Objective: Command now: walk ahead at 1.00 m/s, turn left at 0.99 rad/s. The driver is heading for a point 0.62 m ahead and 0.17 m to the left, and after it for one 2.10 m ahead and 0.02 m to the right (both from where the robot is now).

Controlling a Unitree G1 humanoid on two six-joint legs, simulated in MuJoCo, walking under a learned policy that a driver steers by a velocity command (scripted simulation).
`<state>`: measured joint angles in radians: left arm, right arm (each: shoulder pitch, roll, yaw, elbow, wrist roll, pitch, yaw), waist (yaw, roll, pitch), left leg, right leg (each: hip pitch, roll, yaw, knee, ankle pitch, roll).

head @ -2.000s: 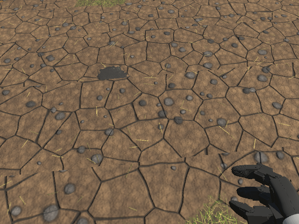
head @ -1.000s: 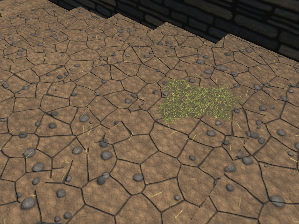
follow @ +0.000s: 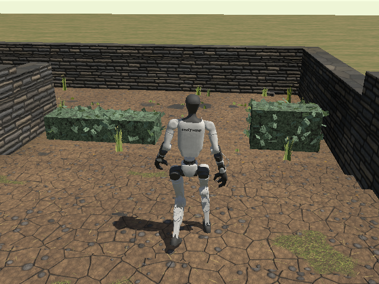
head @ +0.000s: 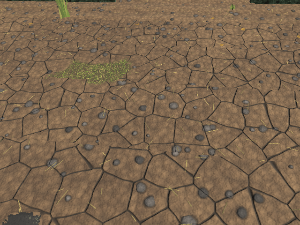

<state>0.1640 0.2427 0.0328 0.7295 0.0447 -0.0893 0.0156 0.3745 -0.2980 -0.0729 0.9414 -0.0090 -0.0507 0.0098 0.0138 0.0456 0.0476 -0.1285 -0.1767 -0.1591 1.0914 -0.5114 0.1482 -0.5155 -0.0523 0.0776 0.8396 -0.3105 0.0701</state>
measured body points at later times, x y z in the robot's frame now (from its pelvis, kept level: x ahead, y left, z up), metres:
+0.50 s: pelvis +0.48 +0.00 -0.14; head +0.51 +0.00 +0.31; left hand +0.30 +0.21 -0.26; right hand +0.70 -0.18 -0.27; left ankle +0.50 +0.00 -0.87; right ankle +0.31 -0.19 -0.61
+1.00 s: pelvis +0.97 +0.10 -0.14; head +0.98 +0.10 +0.31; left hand +0.78 +0.32 -0.26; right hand +1.30 -0.02 -0.18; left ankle +1.07 +0.30 -0.81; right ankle +0.89 +0.01 -0.86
